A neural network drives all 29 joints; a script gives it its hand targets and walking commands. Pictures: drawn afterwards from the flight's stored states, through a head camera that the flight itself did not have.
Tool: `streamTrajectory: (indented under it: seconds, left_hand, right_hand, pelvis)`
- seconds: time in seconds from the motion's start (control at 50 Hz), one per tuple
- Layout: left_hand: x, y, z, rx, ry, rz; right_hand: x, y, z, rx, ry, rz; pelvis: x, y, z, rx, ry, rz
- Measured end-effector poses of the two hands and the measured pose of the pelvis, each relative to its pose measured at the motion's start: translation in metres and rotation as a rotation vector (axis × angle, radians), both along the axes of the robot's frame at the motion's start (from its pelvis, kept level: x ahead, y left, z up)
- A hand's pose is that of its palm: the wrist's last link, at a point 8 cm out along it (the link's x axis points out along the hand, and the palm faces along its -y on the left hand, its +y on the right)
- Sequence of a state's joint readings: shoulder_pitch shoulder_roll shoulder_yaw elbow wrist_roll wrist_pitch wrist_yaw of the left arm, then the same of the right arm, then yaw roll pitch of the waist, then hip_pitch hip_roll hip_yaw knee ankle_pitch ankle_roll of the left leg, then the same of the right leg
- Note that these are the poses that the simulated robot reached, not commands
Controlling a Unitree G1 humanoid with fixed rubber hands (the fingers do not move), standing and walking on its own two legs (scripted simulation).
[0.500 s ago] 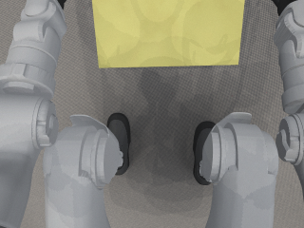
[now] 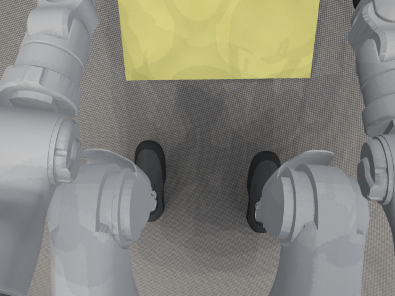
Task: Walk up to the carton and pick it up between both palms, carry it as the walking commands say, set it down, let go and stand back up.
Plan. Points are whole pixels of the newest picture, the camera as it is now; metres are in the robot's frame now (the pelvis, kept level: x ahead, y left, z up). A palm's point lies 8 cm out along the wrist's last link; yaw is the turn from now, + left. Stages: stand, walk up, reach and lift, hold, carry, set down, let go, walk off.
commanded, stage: reach and lift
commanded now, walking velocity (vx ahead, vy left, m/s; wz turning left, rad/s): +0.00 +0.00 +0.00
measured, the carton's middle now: out of the picture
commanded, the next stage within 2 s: none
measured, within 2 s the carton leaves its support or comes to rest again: leaves its support in 1.12 s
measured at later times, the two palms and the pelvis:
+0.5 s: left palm out of the picture +0.55 +0.16 -0.18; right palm out of the picture +0.54 -0.20 -0.20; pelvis +0.00 +0.00 +0.01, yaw +0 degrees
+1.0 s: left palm out of the picture +0.56 +0.16 -0.18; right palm out of the picture +0.54 -0.20 -0.19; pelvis +0.00 +0.00 +0.00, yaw +0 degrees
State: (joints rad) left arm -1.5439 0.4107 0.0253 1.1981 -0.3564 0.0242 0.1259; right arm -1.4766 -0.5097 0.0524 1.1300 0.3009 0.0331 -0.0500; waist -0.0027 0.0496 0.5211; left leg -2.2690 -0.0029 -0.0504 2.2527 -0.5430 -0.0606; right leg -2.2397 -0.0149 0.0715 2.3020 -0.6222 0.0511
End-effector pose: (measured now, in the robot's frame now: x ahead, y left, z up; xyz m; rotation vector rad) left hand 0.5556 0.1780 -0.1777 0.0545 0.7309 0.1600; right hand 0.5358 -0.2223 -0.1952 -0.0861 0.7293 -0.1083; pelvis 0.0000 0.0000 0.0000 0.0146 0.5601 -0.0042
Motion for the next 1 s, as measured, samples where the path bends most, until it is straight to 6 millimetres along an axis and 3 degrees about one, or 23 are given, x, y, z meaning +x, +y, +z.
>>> streamTrajectory:
  seconds: [0.16, 0.6, 1.0]
  left_hand:
    - [0.003, -0.017, 0.000, -0.015, -0.003, 0.008]
    - [-0.003, -0.021, -0.001, -0.021, 0.000, 0.040]
    - [0.001, -0.021, 0.002, 0.001, 0.032, 0.010]
  right_hand:
    - [0.014, 0.023, 0.008, 0.037, -0.023, 0.008]
    - [-0.001, 0.025, 0.001, 0.012, 0.035, -0.029]
    - [0.002, 0.022, 0.002, 0.018, 0.062, 0.012]
  pelvis:
    - [-0.001, 0.000, 0.002, 0.003, 0.004, 0.001]
    - [-0.004, 0.004, 0.005, -0.008, 0.005, 0.002]
    - [-0.001, 0.001, -0.002, -0.006, -0.019, 0.005]
